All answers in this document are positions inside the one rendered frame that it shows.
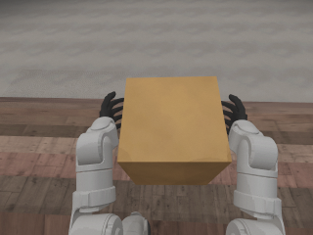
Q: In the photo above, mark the left robot hand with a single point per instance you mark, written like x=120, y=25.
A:
x=107, y=108

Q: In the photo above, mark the right robot hand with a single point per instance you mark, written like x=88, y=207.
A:
x=238, y=111

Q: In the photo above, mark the right robot forearm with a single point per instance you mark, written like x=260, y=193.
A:
x=257, y=170

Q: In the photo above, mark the robot left shin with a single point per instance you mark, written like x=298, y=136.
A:
x=135, y=213

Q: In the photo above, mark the robot right upper arm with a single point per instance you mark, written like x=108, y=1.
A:
x=242, y=226

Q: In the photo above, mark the robot left upper arm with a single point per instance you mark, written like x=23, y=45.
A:
x=97, y=224

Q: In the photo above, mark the carton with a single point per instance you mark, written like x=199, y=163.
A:
x=173, y=131

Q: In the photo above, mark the left robot forearm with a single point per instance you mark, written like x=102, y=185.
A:
x=93, y=164

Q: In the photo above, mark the left robot thigh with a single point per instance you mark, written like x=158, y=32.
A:
x=135, y=225

